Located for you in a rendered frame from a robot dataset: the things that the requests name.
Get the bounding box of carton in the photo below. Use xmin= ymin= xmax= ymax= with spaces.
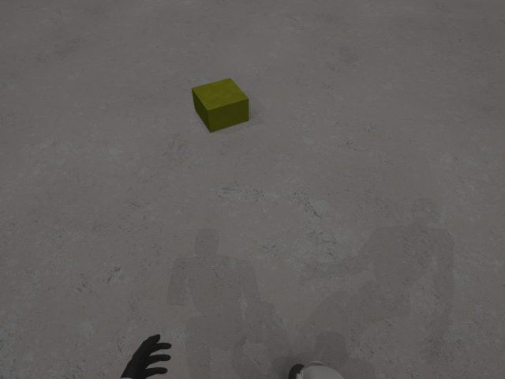
xmin=192 ymin=78 xmax=249 ymax=133

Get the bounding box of robot left hand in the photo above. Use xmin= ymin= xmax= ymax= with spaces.
xmin=120 ymin=334 xmax=171 ymax=379

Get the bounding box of robot right shin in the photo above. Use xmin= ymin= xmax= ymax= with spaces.
xmin=302 ymin=362 xmax=324 ymax=371

